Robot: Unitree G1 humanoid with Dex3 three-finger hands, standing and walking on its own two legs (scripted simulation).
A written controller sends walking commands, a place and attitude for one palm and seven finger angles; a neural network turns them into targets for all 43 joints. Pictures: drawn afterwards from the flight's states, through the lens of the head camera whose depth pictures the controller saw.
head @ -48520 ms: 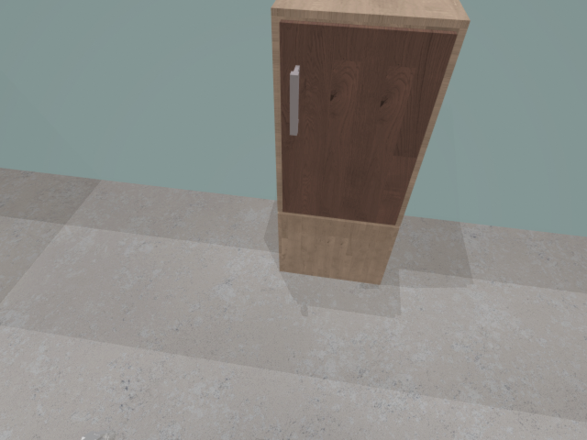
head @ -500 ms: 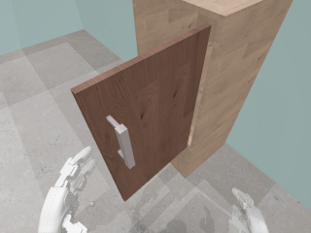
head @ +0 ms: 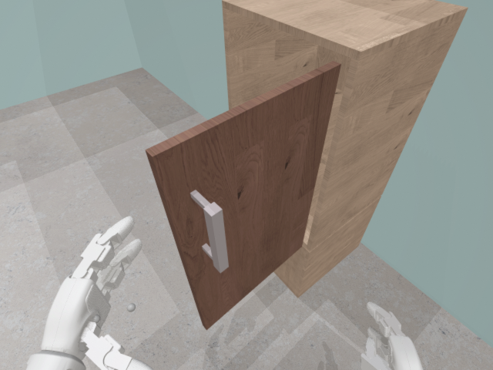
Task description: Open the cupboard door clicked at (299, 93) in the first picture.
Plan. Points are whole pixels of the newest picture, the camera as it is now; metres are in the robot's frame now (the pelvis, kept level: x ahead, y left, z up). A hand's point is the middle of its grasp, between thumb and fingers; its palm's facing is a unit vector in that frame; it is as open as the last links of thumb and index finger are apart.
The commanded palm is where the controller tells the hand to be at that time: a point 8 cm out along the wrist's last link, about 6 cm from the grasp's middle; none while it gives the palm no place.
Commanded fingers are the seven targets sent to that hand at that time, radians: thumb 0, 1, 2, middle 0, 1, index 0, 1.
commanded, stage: draw the hand back to the body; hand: left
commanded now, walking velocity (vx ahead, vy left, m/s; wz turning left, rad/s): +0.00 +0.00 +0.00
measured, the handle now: (210, 233) +0.31 +0.09 +0.08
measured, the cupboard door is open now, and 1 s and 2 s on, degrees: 94 94 94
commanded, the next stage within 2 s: step back with the hand held close in 1.16 s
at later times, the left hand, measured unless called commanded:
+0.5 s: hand (57, 265) +0.20 +0.25 +0.16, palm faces +0.33 -0.87 -0.36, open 12.5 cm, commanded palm +0.16 +0.29 +0.18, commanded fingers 0.00 0.44 0.70 -0.18 -0.30 -0.18 -0.30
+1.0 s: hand (27, 243) +0.21 +0.27 +0.19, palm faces +0.44 -0.82 -0.36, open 7.6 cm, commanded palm +0.16 +0.31 +0.21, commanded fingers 0.00 0.90 0.90 -0.20 -0.30 -0.20 -0.30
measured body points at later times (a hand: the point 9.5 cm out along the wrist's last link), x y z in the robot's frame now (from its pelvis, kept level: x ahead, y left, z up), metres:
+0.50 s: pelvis +0.02 +0.02 +0.04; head +0.00 +0.01 +0.49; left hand +0.18 +0.29 +0.18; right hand +0.20 -0.19 -0.04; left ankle -0.01 +0.09 -0.70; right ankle +0.02 -0.09 -0.70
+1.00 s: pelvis +0.02 +0.01 +0.05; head -0.01 +0.00 +0.49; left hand +0.18 +0.31 +0.21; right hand +0.20 -0.21 -0.04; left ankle -0.01 +0.09 -0.70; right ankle +0.02 -0.09 -0.70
